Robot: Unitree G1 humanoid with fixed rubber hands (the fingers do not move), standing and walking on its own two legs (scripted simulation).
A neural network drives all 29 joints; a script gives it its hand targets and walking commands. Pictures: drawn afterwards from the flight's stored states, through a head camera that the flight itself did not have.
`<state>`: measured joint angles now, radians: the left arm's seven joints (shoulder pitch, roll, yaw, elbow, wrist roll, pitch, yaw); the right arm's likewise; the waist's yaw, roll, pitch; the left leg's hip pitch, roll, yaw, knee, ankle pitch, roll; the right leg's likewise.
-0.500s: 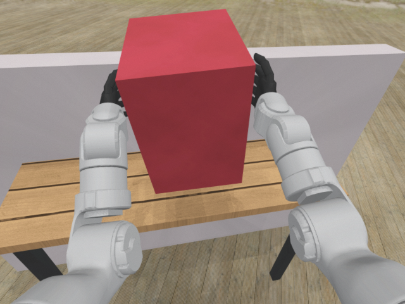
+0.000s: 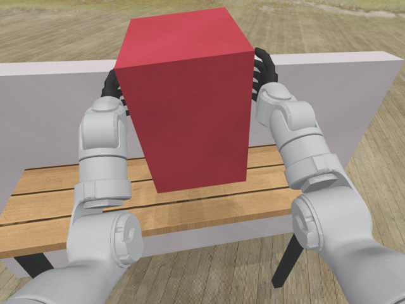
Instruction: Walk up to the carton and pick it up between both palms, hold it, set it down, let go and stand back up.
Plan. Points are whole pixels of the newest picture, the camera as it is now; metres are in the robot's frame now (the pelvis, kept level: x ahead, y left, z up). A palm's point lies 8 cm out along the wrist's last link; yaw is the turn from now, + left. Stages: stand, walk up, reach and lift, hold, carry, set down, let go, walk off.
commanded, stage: hold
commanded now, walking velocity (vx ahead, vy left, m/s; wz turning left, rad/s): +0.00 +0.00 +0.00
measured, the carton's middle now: (190, 102) +0.43 -0.01 +0.24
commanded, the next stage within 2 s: none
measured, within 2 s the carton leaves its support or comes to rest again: neither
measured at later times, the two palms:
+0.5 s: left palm (105, 91) +0.37 +0.14 +0.29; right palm (268, 73) +0.37 -0.14 +0.32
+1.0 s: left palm (103, 93) +0.37 +0.15 +0.29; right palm (266, 74) +0.37 -0.13 +0.32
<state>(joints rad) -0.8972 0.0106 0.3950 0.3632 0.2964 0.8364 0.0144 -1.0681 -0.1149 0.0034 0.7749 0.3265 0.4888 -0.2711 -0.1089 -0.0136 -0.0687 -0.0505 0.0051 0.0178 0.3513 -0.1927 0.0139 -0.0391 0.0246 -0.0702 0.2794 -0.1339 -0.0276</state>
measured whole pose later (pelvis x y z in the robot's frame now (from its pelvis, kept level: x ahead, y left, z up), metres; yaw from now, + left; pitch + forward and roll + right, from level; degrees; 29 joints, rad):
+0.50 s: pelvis +0.00 -0.01 +0.00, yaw +1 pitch -5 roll -1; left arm -0.99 0.05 0.42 0.43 0.30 0.88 -0.02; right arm -1.19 -0.13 0.00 0.82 0.34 0.60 -0.31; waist -0.10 0.00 -0.11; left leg -0.09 0.00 -0.02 0.35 -0.18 0.00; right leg -0.07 0.03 -0.07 0.29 -0.13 -0.04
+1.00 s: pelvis +0.00 -0.01 +0.00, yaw +2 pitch -5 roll -1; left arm -0.97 0.05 0.41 0.40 0.31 0.90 -0.02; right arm -1.16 -0.13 -0.01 0.79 0.36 0.63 -0.33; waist -0.11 0.00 -0.12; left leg -0.09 0.00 -0.02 0.36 -0.18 0.01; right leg -0.06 0.04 -0.06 0.29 -0.14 -0.04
